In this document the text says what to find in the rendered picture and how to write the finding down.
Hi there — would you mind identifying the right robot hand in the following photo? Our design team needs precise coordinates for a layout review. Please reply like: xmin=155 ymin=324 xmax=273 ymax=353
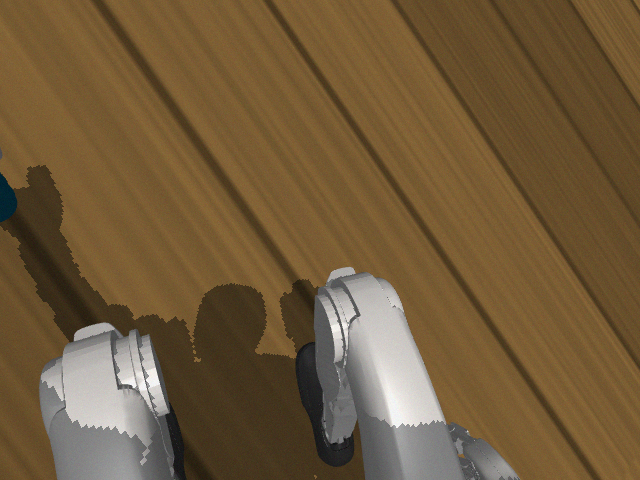
xmin=447 ymin=422 xmax=521 ymax=480

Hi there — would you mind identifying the left robot foot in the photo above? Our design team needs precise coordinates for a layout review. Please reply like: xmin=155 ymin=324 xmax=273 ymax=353
xmin=165 ymin=402 xmax=187 ymax=480

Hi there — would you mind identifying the cup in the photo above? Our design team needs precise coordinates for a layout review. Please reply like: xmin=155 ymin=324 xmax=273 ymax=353
xmin=0 ymin=173 xmax=17 ymax=222

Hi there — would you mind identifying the right robot foot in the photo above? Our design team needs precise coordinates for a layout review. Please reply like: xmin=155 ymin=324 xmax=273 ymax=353
xmin=295 ymin=342 xmax=354 ymax=467

